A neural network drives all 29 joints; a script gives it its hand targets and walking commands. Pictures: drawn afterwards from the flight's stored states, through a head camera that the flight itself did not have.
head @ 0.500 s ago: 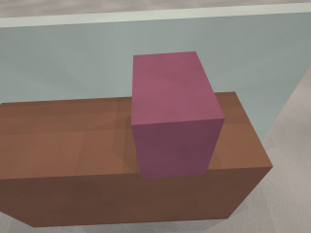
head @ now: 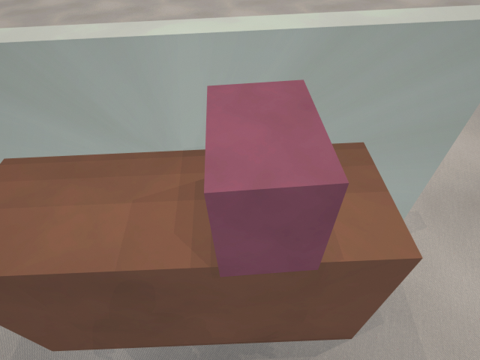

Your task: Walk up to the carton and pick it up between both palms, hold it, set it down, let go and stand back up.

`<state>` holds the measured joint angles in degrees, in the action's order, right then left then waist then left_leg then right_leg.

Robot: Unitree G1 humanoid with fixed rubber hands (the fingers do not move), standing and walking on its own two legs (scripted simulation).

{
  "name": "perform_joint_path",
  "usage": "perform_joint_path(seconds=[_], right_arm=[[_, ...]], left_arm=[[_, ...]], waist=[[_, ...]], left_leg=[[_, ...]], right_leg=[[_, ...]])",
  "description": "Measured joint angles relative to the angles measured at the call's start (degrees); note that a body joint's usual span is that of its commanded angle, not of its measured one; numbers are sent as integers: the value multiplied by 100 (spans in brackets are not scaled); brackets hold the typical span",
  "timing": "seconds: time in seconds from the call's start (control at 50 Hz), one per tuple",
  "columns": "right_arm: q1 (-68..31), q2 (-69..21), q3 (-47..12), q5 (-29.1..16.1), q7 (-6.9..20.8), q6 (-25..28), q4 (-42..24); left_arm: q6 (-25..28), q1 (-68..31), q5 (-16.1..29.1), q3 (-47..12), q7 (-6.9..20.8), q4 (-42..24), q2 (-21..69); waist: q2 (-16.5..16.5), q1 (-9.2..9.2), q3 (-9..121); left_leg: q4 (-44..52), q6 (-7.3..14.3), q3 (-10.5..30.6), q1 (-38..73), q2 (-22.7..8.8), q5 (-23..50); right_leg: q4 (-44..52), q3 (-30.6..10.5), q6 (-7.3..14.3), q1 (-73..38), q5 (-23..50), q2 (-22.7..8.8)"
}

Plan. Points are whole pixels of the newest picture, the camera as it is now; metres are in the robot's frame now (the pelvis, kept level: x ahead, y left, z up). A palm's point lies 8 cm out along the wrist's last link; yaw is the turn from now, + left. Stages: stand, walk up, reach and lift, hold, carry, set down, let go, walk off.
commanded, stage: stand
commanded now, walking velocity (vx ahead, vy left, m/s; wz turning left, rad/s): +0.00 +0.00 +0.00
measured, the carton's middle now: (262, 177) +0.50 -0.02 +0.01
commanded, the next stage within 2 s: walk up in 0.58 s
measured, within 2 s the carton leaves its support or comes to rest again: neither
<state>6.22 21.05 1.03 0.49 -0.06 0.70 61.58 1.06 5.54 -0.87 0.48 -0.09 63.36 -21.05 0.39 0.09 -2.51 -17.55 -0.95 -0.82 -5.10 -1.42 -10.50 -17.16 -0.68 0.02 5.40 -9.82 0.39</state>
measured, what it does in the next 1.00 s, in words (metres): stands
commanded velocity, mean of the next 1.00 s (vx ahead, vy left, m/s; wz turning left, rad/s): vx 0.00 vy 0.00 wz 0.00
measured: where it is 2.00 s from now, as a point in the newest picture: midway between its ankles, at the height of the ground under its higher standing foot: outside the picture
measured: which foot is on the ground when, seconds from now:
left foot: down 0.00-1.00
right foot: down 0.00-1.00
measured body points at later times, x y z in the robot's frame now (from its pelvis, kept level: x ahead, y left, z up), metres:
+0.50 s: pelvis +0.00 +0.00 +0.00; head +0.01 +0.00 +0.45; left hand +0.09 +0.31 -0.12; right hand +0.09 -0.31 -0.13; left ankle -0.01 +0.13 -0.75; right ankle +0.00 -0.12 -0.75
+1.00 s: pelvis +0.01 -0.01 +0.00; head +0.01 +0.00 +0.45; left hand +0.09 +0.30 -0.13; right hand +0.09 -0.33 -0.12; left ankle -0.01 +0.13 -0.75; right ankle +0.00 -0.12 -0.75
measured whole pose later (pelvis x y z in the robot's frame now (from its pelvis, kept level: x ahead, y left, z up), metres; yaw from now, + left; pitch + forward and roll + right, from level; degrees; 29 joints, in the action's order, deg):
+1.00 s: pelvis +0.01 -0.01 +0.00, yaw +0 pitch -2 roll +0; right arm 8.0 21.4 1.5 1.1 -1.3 1.5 60.3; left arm -0.9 7.1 -1.1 2.8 1.2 61.1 -21.5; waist -0.9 0.3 -2.0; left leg -19.5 -1.6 -0.9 -5.2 -2.3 -12.2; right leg -19.8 -0.7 1.0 6.0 -11.8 1.2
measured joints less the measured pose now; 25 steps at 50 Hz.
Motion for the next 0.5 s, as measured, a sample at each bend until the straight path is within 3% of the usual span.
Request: perform_joint_path(seconds=[0.5], right_arm=[[-9,-2,-6,15,-1,-4,-3]], left_arm=[[-7,-12,1,0,6,-6,11]], waist=[[9,-12,13]], left_leg=[[-10,14,-22,-13,8,-16]], right_leg=[[-3,-22,-14,17,-5,-9]])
